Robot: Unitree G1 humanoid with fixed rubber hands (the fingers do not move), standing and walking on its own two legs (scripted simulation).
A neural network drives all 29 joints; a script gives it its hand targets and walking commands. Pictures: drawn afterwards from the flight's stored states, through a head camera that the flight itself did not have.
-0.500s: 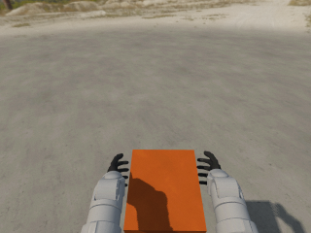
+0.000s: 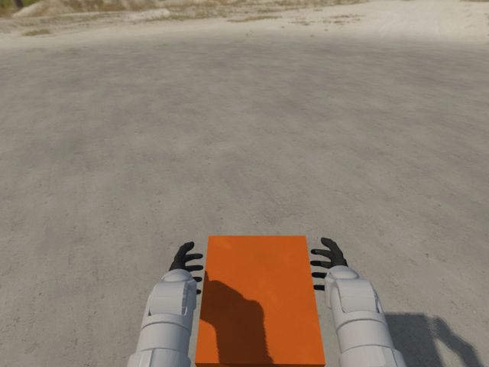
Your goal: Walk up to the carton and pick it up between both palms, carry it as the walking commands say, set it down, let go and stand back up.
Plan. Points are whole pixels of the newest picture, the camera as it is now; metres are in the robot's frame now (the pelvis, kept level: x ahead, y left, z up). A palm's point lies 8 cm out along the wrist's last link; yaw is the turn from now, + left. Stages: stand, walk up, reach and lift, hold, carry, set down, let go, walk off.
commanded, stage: reach and lift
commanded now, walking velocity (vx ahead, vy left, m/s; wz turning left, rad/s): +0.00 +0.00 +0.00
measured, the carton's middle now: (257, 308) +0.30 +0.00 -0.04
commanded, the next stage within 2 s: hold in 0.10 s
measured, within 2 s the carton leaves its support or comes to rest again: neither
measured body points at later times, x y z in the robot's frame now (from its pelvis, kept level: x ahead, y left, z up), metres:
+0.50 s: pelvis -0.01 +0.00 +0.00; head -0.08 +0.00 +0.44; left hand +0.29 +0.15 +0.04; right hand +0.30 -0.14 +0.05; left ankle +0.02 +0.14 -0.74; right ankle +0.01 -0.13 -0.74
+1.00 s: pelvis +0.00 +0.01 +0.00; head -0.09 +0.01 +0.44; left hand +0.30 +0.14 +0.05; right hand +0.29 -0.14 +0.05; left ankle +0.02 +0.14 -0.74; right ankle +0.01 -0.13 -0.74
